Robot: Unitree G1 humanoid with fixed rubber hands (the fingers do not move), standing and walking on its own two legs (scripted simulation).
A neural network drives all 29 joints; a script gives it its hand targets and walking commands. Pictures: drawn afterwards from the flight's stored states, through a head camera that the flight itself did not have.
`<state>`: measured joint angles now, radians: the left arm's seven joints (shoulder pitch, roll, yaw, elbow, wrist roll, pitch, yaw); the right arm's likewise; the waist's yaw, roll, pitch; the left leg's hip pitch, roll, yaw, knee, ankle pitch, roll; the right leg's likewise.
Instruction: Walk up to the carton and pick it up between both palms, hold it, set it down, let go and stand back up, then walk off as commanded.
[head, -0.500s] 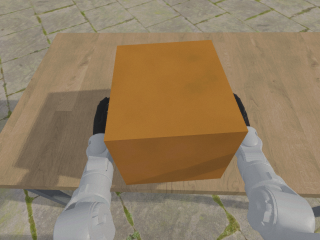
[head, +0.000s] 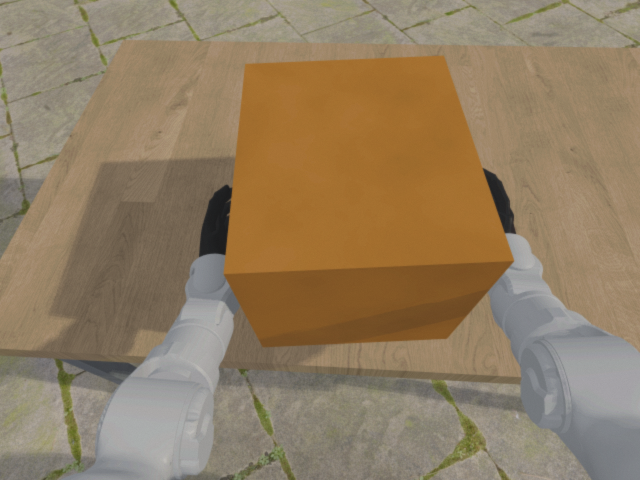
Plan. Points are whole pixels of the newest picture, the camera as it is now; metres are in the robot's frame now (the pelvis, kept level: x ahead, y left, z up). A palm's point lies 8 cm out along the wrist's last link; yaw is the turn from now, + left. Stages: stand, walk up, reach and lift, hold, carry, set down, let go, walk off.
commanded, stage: set down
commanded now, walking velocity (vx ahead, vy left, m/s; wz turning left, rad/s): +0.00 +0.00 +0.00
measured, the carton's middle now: (350, 206) +0.48 +0.01 +0.02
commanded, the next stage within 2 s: none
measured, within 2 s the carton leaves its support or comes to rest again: neither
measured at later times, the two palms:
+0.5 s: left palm (202, 312) +0.33 +0.19 -0.01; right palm (535, 283) +0.37 -0.22 +0.01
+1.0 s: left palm (179, 351) +0.28 +0.21 +0.00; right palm (559, 337) +0.31 -0.24 -0.01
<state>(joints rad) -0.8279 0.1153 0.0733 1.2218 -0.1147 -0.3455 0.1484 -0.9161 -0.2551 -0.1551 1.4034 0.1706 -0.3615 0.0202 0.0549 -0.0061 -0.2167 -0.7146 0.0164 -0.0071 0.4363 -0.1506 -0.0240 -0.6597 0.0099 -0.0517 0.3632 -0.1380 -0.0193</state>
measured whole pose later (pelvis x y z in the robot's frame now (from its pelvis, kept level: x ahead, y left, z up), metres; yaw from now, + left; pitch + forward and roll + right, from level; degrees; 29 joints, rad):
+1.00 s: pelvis -0.04 -0.02 +0.00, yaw +0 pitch +17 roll -1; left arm -0.42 0.17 0.03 0.99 -0.23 -0.35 0.11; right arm -0.48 -0.33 0.01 1.17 0.35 -0.36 0.09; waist 0.08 0.01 -0.22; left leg -0.64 0.04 -0.01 0.47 -0.13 -0.03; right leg -0.61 0.03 -0.05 0.44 -0.13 -0.02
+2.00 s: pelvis -0.03 -0.02 +0.01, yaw +0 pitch +2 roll -1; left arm 0.18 0.17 -0.05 0.43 -0.19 -0.12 0.15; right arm 0.17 -0.33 0.01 0.58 0.35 -0.23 0.13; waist 0.06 -0.01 -0.10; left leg -0.31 0.04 -0.01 0.46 -0.19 -0.02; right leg -0.28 0.03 -0.05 0.44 -0.20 -0.02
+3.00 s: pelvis -0.01 -0.02 +0.01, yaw +0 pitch +1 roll +0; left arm 0.23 0.17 -0.01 0.39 -0.12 0.03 0.04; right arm 0.26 -0.24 0.01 0.57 0.15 -0.20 0.05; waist 0.05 -0.02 -0.02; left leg -0.26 0.04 -0.01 0.46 -0.22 -0.03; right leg -0.24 0.03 -0.05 0.44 -0.22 -0.02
